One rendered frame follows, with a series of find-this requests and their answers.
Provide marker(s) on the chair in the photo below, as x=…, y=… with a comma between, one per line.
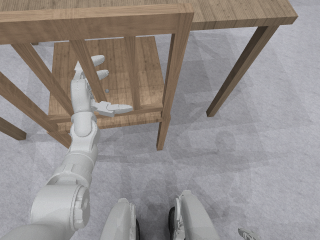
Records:
x=135, y=76

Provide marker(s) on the table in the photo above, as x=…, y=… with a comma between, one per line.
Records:
x=266, y=15

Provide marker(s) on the left robot forearm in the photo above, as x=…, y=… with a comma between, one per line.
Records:
x=79, y=161

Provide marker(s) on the left robot hand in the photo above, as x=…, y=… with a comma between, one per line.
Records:
x=80, y=92

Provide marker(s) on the robot left upper arm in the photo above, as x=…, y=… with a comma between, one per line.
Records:
x=58, y=212

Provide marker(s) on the left robot shin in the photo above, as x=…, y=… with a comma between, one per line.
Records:
x=132, y=233

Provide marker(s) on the right robot hand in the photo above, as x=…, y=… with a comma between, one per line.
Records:
x=247, y=234

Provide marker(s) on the robot left thigh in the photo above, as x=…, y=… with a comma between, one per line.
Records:
x=121, y=218

